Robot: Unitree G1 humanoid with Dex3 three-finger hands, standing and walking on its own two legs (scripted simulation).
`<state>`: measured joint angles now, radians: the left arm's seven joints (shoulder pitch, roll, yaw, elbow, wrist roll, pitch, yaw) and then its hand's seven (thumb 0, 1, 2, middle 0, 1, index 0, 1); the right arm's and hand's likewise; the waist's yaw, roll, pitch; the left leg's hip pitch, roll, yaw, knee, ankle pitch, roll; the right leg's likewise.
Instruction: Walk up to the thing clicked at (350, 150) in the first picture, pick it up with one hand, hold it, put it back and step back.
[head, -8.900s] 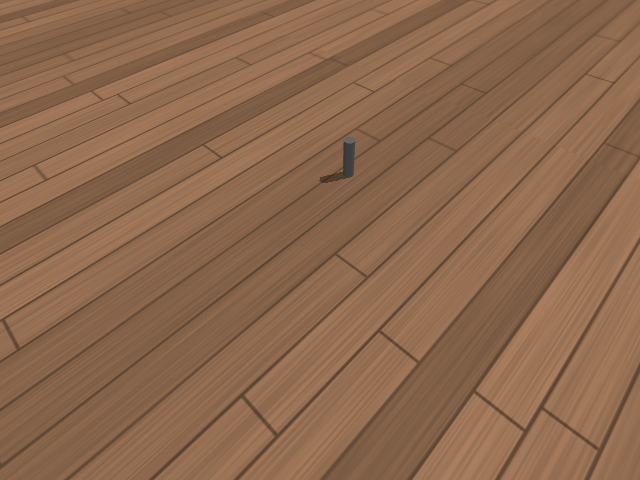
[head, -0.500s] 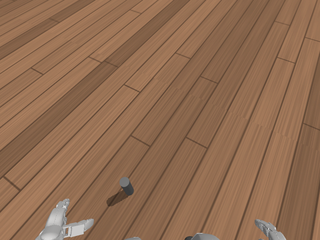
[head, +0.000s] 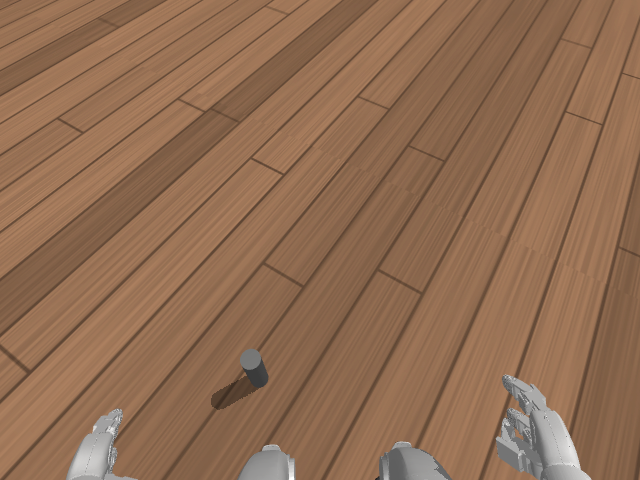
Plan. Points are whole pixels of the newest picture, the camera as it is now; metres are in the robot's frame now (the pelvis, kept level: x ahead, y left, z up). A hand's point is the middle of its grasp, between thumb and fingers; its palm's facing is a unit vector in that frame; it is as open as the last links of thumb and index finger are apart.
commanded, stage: go down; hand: left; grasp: from the side
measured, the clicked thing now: (255, 369) +0.40 +0.19 -0.62
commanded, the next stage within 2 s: none
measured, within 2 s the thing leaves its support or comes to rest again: neither
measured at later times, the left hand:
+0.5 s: hand (133, 447) +0.18 +0.29 -0.18, palm faces +0.14 -0.95 -0.27, open 17.4 cm
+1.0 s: hand (135, 388) +0.28 +0.34 -0.25, palm faces +0.14 -0.98 -0.16, open 17.4 cm
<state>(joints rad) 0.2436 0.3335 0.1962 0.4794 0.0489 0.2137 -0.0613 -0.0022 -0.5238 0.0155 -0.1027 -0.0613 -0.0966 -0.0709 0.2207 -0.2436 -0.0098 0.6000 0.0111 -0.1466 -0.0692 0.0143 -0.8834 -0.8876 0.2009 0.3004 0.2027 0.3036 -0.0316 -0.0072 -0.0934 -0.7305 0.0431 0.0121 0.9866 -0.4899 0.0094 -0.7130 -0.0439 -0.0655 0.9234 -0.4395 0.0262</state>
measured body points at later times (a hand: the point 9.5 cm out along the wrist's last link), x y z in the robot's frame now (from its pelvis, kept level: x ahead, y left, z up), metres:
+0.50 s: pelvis -0.03 -0.01 -0.07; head +0.09 +0.02 +0.36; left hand +0.17 +0.34 -0.16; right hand +0.15 -0.27 -0.15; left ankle -0.01 +0.11 -0.68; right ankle +0.00 -0.14 -0.68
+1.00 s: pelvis -0.08 -0.01 -0.21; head +0.12 +0.02 +0.20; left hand +0.27 +0.40 -0.24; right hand +0.07 -0.28 -0.32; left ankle -0.01 +0.11 -0.68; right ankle +0.00 -0.14 -0.68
